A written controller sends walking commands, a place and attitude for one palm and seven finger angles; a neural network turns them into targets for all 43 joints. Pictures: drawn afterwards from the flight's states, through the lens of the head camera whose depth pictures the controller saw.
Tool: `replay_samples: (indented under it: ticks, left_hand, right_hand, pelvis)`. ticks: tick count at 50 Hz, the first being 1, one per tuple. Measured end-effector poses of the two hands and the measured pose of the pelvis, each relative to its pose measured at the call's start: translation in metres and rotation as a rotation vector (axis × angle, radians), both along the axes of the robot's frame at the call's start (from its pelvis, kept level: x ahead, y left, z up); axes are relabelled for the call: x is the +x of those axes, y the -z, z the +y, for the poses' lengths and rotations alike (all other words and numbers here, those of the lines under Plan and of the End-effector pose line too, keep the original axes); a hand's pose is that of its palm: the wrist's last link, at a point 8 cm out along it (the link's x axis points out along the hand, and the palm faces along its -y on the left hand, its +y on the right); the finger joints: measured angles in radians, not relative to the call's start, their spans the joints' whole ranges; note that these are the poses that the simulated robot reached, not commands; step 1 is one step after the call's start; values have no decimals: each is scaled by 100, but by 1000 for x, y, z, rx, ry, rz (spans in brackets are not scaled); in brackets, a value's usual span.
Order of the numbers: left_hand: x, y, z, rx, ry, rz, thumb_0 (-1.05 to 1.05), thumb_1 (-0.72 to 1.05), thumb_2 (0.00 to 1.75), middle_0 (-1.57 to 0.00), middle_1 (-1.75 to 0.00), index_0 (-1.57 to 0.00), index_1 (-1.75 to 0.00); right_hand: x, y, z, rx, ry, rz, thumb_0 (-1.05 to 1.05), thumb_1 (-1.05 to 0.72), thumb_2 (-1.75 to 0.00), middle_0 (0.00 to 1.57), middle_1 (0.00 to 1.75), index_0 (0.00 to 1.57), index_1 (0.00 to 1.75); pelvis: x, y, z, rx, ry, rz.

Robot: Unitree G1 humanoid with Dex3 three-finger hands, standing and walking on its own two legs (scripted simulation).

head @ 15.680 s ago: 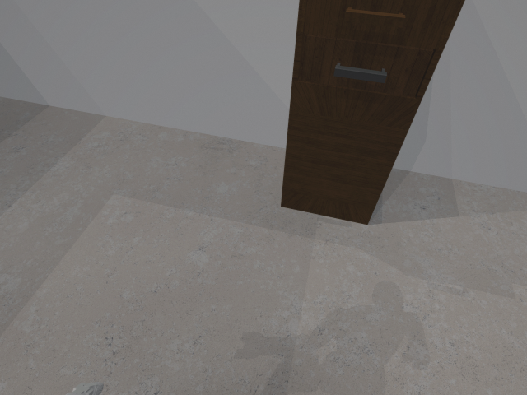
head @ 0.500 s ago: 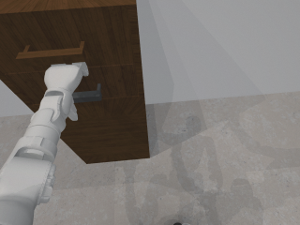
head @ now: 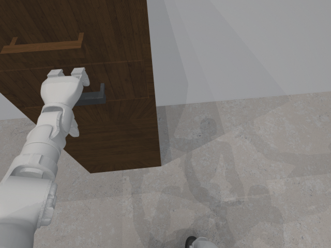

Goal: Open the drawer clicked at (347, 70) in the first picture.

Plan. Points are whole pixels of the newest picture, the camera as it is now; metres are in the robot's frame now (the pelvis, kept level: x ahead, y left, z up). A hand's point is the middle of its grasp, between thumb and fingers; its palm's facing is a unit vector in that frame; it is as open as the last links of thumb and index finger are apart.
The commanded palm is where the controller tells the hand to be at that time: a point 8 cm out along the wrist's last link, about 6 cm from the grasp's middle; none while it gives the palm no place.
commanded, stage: lower the fingers behind the handle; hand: left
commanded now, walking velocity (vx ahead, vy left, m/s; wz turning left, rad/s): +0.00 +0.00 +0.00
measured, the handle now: (77, 93) +0.52 +0.25 +0.02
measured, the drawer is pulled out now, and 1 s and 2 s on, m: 0.00 0.00 0.00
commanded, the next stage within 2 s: close the thumb around the handle in 1.02 s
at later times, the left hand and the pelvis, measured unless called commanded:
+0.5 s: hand (80, 109) +0.47 +0.23 +0.01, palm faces -0.02 -0.01 -1.00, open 13.8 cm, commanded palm +0.45 +0.24 +0.06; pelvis +0.00 +0.00 -0.01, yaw +0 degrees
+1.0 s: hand (80, 111) +0.47 +0.23 +0.00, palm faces -0.03 -0.03 -1.00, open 13.8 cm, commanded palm +0.44 +0.24 +0.05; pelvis +0.00 +0.01 -0.02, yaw +0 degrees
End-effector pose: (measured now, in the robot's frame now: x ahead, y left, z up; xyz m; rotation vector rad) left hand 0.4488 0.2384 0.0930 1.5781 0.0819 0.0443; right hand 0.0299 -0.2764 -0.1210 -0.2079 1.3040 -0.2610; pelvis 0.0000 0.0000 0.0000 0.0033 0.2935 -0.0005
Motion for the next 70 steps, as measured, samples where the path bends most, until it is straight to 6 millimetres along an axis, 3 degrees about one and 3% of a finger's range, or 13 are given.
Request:
replay_samples:
  ticks: [10, 18, 30, 45, 58, 63, 70]
  left_hand:
    - [3, 3, -3, -2, -15, 9, 0, -49, 30, -33, -120, -33, -123]
    - [4, 23, -14, -30, 37, 41, 0, -49, 30, -32, -120, -32, -121]
    - [0, 41, 1, -9, -35, 38, 0, -49, 30, -33, -121, -32, -120]
    - [2, 43, -2, -33, 10, 19, 0, -49, 30, -32, -120, -32, -120]
    - [-1, 40, 3, -23, -15, 21, 0, -49, 30, -32, -120, -32, -120]
    - [-5, 39, 0, -23, 7, 21, 0, -41, 33, -33, -121, -32, -121]
    - [-5, 39, -6, -27, 13, 0, 0, -15, 45, -35, -124, -34, -123]
  right_hand:
    - [-2, 5, 7, 19, 1, 25, 0, -90, -90, 21, 30, 21, 30]
    - [0, 7, 10, 17, 2, 6, 0, -90, -90, 21, 30, 21, 30]
    - [-8, 14, 8, 21, 4, 41, 0, -90, -90, 21, 30, 21, 30]
    - [-19, 14, 8, 4, 9, 76, 0, -90, -90, 21, 30, 21, 30]
    - [-13, 17, 16, 29, 10, 53, 0, -90, -90, 21, 30, 21, 30]
    - [-10, 16, 15, 27, 1, 48, 0, -90, -90, 21, 30, 21, 30]
    - [-5, 16, 12, 24, -9, 39, 0, -90, -90, 21, 30, 21, 30]
  pelvis:
    - [3, 2, 2, -5, -8, 10]
    - [2, 6, 3, -4, 1, 27]
    - [-1, 12, 3, -5, 4, 53]
    - [-1, 16, 7, -13, -5, 67]
    - [-1, 14, 8, -10, 4, 55]
    - [-1, 14, 8, -12, -4, 51]
    - [-2, 14, 7, -10, -5, 50]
